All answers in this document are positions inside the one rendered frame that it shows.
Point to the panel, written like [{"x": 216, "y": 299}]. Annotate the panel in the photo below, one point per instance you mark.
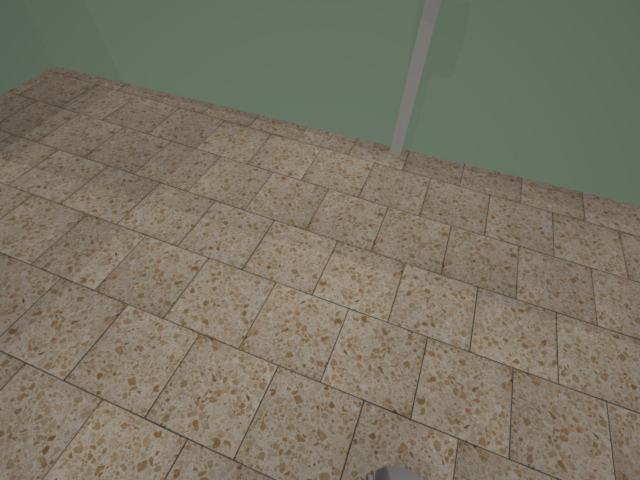
[{"x": 426, "y": 27}]

